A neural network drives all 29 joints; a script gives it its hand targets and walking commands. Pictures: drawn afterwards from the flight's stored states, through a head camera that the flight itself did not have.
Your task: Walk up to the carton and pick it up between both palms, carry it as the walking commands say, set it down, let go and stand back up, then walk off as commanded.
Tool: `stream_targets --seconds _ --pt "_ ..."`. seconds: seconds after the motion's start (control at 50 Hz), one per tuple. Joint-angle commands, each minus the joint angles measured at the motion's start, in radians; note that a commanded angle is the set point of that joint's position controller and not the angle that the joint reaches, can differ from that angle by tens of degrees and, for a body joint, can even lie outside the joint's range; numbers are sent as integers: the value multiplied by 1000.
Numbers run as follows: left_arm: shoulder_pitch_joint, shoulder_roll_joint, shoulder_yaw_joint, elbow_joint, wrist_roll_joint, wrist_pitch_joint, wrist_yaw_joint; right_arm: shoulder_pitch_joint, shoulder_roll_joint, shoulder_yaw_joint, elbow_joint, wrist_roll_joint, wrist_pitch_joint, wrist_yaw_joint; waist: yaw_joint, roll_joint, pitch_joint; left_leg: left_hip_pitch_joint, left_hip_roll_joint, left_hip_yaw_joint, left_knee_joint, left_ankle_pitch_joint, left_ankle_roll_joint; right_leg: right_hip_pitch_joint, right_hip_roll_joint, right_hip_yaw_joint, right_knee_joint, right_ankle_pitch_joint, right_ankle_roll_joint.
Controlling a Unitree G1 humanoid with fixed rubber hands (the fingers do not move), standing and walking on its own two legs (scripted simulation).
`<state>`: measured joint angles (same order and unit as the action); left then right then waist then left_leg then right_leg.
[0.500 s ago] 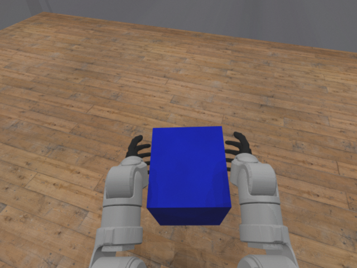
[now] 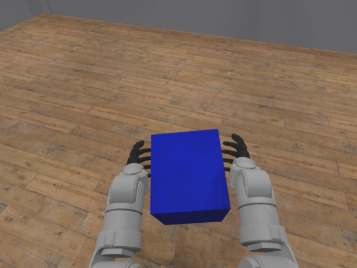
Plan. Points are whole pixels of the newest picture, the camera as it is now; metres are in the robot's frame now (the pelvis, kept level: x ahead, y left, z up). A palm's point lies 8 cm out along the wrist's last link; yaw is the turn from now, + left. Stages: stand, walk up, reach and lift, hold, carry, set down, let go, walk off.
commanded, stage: carry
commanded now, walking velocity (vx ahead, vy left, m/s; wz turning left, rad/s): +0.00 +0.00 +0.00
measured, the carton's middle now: (189, 181) +0.34 +0.00 -0.02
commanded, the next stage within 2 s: none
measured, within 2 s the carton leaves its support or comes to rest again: neither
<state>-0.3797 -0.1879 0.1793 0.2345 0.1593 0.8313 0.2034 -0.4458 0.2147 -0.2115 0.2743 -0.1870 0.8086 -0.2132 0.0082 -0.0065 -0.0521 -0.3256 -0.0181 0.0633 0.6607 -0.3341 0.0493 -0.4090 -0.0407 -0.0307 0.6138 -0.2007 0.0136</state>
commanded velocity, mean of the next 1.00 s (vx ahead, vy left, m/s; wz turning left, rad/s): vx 0.00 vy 0.00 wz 0.00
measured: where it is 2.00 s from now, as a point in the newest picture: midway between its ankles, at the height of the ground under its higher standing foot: outside the picture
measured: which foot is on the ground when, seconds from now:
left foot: down 0.00-1.00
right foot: down 0.00-1.00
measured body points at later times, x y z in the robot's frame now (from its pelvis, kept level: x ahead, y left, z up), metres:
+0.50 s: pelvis +0.00 +0.00 +0.00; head -0.02 +0.00 +0.45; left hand +0.32 +0.13 +0.05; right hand +0.34 -0.12 +0.06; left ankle +0.01 +0.09 -0.72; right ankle +0.08 -0.13 -0.72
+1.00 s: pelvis +0.00 +0.00 +0.00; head -0.02 +0.00 +0.45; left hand +0.32 +0.13 +0.04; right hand +0.34 -0.12 +0.06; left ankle +0.01 +0.09 -0.72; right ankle +0.08 -0.13 -0.72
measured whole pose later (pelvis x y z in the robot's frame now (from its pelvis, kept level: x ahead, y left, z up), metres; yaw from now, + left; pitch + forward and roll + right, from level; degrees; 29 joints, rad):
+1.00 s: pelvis +0.00 +0.00 +0.00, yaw +0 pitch +0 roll +0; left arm -0.35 -0.18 0.18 0.26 0.16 0.77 0.16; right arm -0.43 0.21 -0.21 0.31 -0.19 0.74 -0.18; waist 0.01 -0.01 -0.05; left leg -0.33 -0.02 0.06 0.66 -0.33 0.05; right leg -0.41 -0.04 -0.03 0.61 -0.20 0.01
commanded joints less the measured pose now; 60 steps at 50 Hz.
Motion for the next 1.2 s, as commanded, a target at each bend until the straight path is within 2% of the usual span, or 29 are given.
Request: stream_targets --seconds 0.0,0.02,0.06,0.08,0.12,0.18,0.2,0.22,0.24,0.26,0.32,0.34,0.42,0.5,0.52,0.62,0.64,0.7,0.72,0.74,0.82,0.86,0.9,0.96,0.98,1.06,1.1,1.14,1.18 --pt "-562 -817 -455 -38 -206 -56 -250 -347 829 427 69 202 -29 258 -10 -16 -393 29 120 -117 -160 187 11 290 -76 43 -82 141 -50" --pt "-590 -843 -492 -118 -239 -60 -248 -365 849 453 -7 227 -30 257 -11 -9 -394 24 116 -123 -161 196 13 282 -76 48 -78 142 -51" --pt "-588 -841 -492 -118 -238 -70 -255 -342 860 460 23 221 -32 263 -11 -32 -396 36 123 -124 -168 195 7 277 -73 40 -82 123 -47" --pt "-616 -874 -532 -166 -263 -67 -256 -367 881 482 -44 239 -34 263 -12 5 -390 35 126 -130 -175 172 16 258 -68 41 -81 89 -45" --pt "-614 -826 -480 -90 -229 -69 -256 -353 851 438 57 208 -36 261 -11 -16 -390 20 128 -129 -165 171 15 276 -72 45 -91 122 -43" --pt "-623 -885 -545 -202 -281 -65 -258 -352 901 497 -63 247 -30 262 -12 -14 -401 30 115 -108 -152 157 10 281 -87 59 -103 138 -49" --pt "-621 -887 -542 -201 -277 -62 -258 -374 904 503 -70 253 -27 262 -11 -15 -406 27 120 -117 -165 149 10 278 -90 68 -109 129 -50" --pt "-576 -837 -491 -98 -230 -62 -258 -336 859 459 37 220 -30 266 -11 -7 -403 36 124 -113 -150 183 5 272 -82 54 -100 157 -46" --pt "-595 -859 -524 -171 -261 -64 -256 -358 885 491 -45 244 -32 261 -9 -29 -413 18 113 -116 -144 151 9 290 -92 69 -112 154 -45" --pt "-566 -837 -483 -72 -228 -64 -262 -342 845 450 37 205 -33 264 -12 -54 -409 30 118 -113 -138 208 7 292 -91 60 -105 195 -40" --pt "-588 -809 -482 -81 -215 -86 -267 -334 841 445 58 205 -53 274 -10 -13 -395 -7 120 -125 -141 162 5 305 -93 62 -95 164 -50" --pt "-564 -855 -525 -145 -244 -82 -264 -346 882 500 -23 243 -47 275 -11 -39 -403 13 123 -134 -148 194 13 306 -85 56 -85 171 -46" --pt "-622 -829 -537 -158 -257 -97 -271 -294 871 465 51 211 -56 276 -11 3 -398 28 136 -136 -153 239 14 284 -80 60 -80 182 -47" --pt "-565 -865 -557 -172 -265 -85 -273 -328 888 516 -45 243 -52 276 -11 -53 -421 28 123 -132 -136 193 11 295 -92 71 -102 176 -43" --pt "-569 -819 -500 -73 -224 -93 -276 -314 842 456 74 199 -59 280 -10 -24 -415 26 128 -123 -126 211 3 294 -92 73 -93 198 -48" --pt "-591 -855 -550 -158 -252 -99 -275 -313 878 486 2 226 -61 285 -11 20 -390 3 137 -132 -154 201 11 290 -85 60 -83 166 -44" --pt "-593 -838 -540 -152 -251 -95 -277 -304 885 497 31 228 -53 286 -10 -35 -390 -1 132 -137 -150 176 11 296 -84 58 -100 158 -41" --pt "-609 -790 -501 -97 -226 -115 -277 -297 845 453 107 199 -73 287 -11 -13 -405 16 127 -129 -142 185 5 292 -94 74 -99 172 -52" --pt "-596 -835 -535 -140 -250 -113 -275 -321 867 493 14 229 -75 286 -11 -4 -416 14 129 -128 -135 223 0 302 -92 73 -89 193 -56" --pt "-608 -825 -528 -109 -240 -116 -279 -272 852 459 83 197 -75 288 -12 2 -406 7 130 -127 -139 233 -1 296 -94 68 -92 207 -52" --pt "-576 -863 -568 -175 -266 -118 -281 -302 887 522 -26 237 -79 286 -12 -25 -399 12 134 -130 -144 207 2 303 -88 67 -95 198 -48" --pt "-546 -828 -514 -62 -229 -115 -285 -330 847 491 34 215 -86 285 -11 -35 -398 2 126 -127 -130 197 1 305 -97 81 -100 201 -51" --pt "-601 -830 -545 -133 -254 -124 -281 -306 871 501 37 221 -83 284 -14 -54 -421 11 127 -127 -110 217 1 319 -99 74 -99 238 -48" --pt "-596 -814 -536 -133 -244 -130 -281 -322 858 501 34 228 -88 291 -9 -16 -406 3 121 -128 -135 184 2 302 -103 80 -96 212 -53" --pt "-607 -856 -582 -216 -275 -121 -274 -310 899 534 -31 255 -78 289 -9 7 -414 13 129 -125 -135 203 2 296 -95 69 -97 194 -48" --pt "-557 -824 -540 -121 -248 -112 -281 -285 864 502 26 221 -75 283 -13 -71 -391 -22 120 -128 -127 156 1 315 -110 90 -122 199 -50" --pt "-554 -793 -520 -94 -225 -127 -283 -294 827 479 54 206 -90 288 -12 -25 -397 -9 120 -125 -136 149 -4 303 -108 86 -112 184 -51" --pt "-563 -812 -529 -104 -240 -122 -280 -294 841 485 45 216 -85 283 -12 -54 -405 -12 124 -137 -137 167 -5 311 -106 86 -109 202 -54" --pt "-584 -802 -529 -111 -240 -136 -283 -290 838 478 63 206 -96 286 -11 -24 -410 2 128 -143 -134 214 0 309 -100 81 -93 216 -53"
